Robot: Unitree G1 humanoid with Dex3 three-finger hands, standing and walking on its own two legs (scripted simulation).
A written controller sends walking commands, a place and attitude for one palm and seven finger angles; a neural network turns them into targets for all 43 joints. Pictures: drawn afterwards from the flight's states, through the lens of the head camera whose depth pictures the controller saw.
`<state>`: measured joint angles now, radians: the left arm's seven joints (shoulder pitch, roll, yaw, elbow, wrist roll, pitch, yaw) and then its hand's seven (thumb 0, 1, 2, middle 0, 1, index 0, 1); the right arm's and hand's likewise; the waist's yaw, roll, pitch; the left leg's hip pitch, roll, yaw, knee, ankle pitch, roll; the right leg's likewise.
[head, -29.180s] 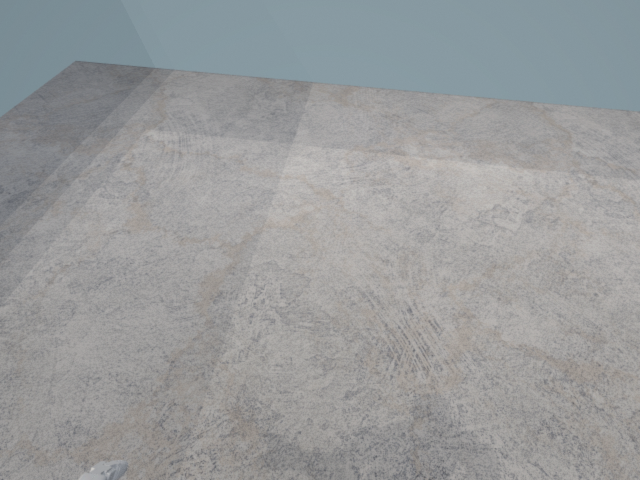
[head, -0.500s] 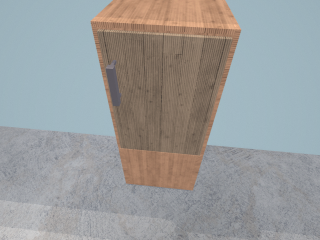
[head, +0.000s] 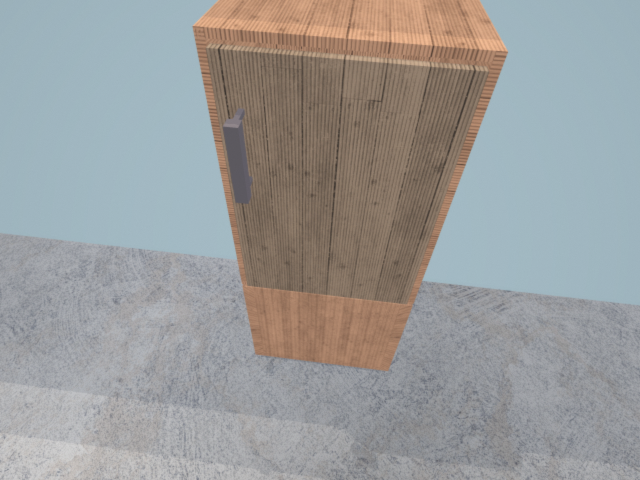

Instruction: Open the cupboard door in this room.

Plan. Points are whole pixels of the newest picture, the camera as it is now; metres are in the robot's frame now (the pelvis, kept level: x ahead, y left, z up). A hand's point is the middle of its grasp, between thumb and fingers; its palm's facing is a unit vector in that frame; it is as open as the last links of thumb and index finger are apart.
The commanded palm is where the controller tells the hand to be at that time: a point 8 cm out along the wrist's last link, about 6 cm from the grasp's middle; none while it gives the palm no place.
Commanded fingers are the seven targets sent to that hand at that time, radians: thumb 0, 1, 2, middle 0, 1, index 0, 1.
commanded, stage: look again from close up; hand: left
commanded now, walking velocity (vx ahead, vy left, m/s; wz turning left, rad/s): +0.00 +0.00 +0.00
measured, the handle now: (241, 157) +0.60 +0.17 +0.08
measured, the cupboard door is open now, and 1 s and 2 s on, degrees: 0 0 0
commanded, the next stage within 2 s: come to a stop and stand still in 0.36 s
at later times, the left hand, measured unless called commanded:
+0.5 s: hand out of the picture +0.06 +0.23 -0.17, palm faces -0.02 -0.96 -0.28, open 7.4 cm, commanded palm none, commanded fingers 0.00 0.90 0.90 -0.20 -0.30 -0.20 -0.30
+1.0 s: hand out of the picture +0.08 +0.19 -0.16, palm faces -0.06 -0.96 -0.29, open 7.4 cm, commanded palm none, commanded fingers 0.00 0.90 0.90 -0.20 -0.30 -0.20 -0.30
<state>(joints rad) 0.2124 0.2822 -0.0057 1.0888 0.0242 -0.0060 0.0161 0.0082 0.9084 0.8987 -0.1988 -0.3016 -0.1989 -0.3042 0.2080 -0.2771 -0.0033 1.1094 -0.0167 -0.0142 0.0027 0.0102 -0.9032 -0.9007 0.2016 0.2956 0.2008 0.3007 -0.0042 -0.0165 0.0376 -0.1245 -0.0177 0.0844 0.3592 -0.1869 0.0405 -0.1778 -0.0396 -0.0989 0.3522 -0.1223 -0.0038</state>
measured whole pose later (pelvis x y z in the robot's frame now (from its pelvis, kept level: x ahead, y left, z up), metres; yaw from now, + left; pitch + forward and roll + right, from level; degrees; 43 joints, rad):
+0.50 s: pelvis +0.02 +0.01 +0.00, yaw +0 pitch -3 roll +0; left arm 0.19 0.28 -0.01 1.10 0.03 -0.01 0.02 0.01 0.91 0.90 -0.20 -0.30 -0.20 -0.30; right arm 0.15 -0.28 0.00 1.11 -0.02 -0.02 0.00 0.01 -0.90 -0.90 0.20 0.30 0.20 0.30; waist 0.00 -0.02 0.04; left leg -0.08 -0.03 0.08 0.32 -0.19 0.05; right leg -0.15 -0.05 -0.10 0.33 -0.13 0.01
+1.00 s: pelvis +0.03 -0.01 -0.01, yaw -2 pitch -1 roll +1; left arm 0.22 0.20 -0.02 1.09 0.02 -0.02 0.02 0.01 0.91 0.90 -0.20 -0.30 -0.20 -0.30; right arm 0.25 -0.21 0.02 1.06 -0.02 -0.03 -0.01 0.01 -0.90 -0.90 0.20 0.30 0.20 0.30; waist -0.01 0.05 0.04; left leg -0.12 -0.01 0.12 0.40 -0.26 0.02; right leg -0.23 -0.03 -0.06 0.48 -0.23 -0.02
